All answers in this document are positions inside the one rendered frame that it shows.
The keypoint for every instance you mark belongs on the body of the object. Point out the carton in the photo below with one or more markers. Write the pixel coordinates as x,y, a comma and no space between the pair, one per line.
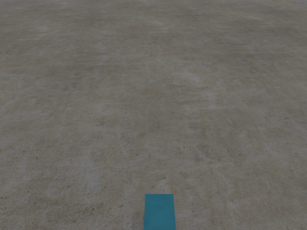
159,213

